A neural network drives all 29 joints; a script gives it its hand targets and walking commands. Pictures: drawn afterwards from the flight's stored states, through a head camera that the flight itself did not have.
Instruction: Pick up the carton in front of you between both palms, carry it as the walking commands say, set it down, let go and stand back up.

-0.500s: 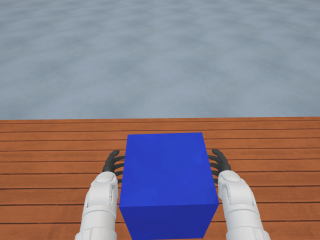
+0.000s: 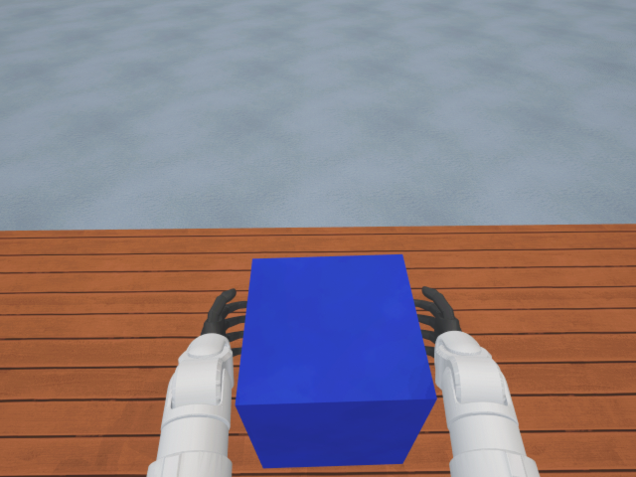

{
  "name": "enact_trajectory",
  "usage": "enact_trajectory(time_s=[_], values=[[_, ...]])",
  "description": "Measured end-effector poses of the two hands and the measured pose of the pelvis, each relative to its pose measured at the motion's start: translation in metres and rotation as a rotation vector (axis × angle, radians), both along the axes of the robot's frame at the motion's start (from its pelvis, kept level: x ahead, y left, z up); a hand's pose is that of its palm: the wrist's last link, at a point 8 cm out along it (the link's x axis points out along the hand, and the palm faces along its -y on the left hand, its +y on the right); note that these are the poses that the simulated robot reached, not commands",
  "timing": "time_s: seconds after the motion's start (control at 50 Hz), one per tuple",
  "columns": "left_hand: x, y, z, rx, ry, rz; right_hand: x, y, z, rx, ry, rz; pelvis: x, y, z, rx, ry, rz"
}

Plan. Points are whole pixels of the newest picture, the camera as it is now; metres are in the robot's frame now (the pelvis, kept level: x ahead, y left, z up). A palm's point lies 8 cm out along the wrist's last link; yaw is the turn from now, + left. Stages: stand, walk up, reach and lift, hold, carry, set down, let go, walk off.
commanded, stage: reach and lift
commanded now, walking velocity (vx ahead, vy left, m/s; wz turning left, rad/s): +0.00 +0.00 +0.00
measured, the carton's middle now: (330, 365) +0.30 +0.00 -0.05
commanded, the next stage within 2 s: hold in 0.40 s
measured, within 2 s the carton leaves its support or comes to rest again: neither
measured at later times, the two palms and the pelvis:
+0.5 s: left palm (213, 340) +0.29 +0.15 +0.05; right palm (451, 337) +0.29 -0.15 +0.05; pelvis +0.01 +0.00 +0.00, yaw +0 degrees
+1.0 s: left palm (211, 340) +0.29 +0.15 +0.05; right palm (454, 338) +0.28 -0.15 +0.05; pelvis -0.01 +0.00 +0.00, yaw +0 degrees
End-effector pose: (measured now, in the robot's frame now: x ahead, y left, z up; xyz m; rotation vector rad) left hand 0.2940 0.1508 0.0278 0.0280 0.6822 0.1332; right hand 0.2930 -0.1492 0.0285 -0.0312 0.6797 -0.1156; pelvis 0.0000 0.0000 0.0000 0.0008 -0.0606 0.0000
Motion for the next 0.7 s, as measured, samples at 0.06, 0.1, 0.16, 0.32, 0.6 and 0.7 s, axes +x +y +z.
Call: enact_trajectory(time_s=[0.06,0.1,0.16,0.32,0.6,0.7], values=[[0.001,0.0,0.001,0.003,0.001,-0.003,0.001,0.0,0.001,-0.004,0.001,0.002,0.003,0.0,0.001,0.0,-0.003,0.0],[0.001,0.0,0.002,0.005,0.002,-0.004,0.001,0.0,0.002,-0.005,0.002,0.004,0.004,0.0,0.001,0.0,-0.005,0.0],[0.001,0.0,0.003,0.008,0.003,-0.005,0.001,0.0,0.003,-0.007,0.003,0.006,0.006,-0.001,0.002,0.0,-0.008,0.0],[-0.001,-0.001,0.007,0.01,0.001,-0.006,0.0,-0.001,0.007,-0.008,0.001,0.007,0.007,-0.001,0.002,0.0,-0.018,0.0],[-0.007,-0.002,0.025,0.005,-0.031,-0.004,-0.007,-0.002,0.025,-0.004,-0.031,0.0,0.003,-0.001,0.003,0.001,-0.051,0.001],[-0.01,-0.002,0.023,0.003,-0.012,-0.003,-0.01,-0.002,0.023,0.0,-0.012,-0.003,-0.001,-0.001,0.003,0.001,-0.061,0.0]])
